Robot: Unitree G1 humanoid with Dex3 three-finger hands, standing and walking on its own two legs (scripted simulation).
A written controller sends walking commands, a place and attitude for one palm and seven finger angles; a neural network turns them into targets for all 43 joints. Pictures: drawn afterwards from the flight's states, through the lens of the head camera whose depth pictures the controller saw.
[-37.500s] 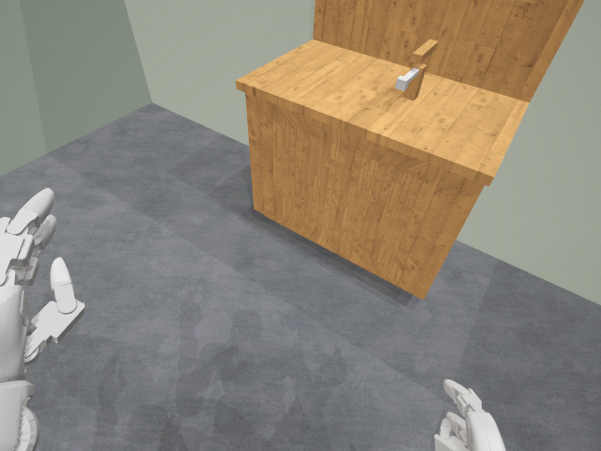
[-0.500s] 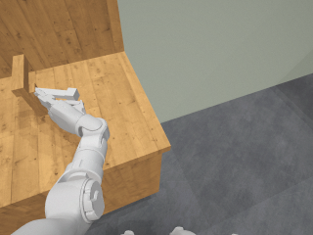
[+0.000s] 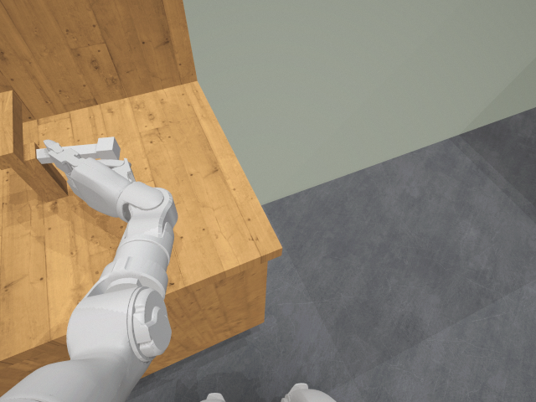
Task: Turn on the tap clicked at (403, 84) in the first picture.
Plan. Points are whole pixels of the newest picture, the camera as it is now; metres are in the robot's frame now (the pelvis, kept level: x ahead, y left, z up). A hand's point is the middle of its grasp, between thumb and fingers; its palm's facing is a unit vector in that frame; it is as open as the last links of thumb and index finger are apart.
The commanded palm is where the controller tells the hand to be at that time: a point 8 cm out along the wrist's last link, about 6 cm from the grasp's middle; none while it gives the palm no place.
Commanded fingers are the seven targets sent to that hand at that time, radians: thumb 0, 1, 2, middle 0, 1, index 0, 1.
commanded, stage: lift the hand up off the lever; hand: left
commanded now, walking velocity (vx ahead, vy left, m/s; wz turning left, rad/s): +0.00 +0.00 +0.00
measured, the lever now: (108, 150) +0.50 +0.23 +0.07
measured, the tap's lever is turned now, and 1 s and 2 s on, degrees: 75 75 75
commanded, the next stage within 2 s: none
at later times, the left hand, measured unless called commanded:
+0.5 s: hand (116, 162) +0.46 +0.20 +0.09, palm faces +0.82 -0.56 -0.12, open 7.8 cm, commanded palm +0.40 +0.21 +0.09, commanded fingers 0.00 0.90 0.90 -0.15 -0.15 -0.15 -0.15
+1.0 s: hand (109, 157) +0.45 +0.20 +0.11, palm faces +0.82 -0.56 -0.11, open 7.8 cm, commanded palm +0.39 +0.21 +0.11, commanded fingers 0.00 0.90 0.90 -0.15 -0.15 -0.15 -0.15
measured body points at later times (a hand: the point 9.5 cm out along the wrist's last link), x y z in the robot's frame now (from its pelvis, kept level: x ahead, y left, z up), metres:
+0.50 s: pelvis +0.01 +0.01 +0.01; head +0.07 +0.00 +0.46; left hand +0.42 +0.23 +0.10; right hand +0.09 -0.24 -0.12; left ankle +0.00 +0.12 -0.69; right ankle +0.02 -0.05 -0.69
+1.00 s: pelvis +0.01 +0.01 +0.02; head +0.05 +0.00 +0.47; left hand +0.40 +0.23 +0.12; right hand +0.10 -0.24 -0.12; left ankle +0.00 +0.12 -0.69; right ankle +0.02 -0.05 -0.69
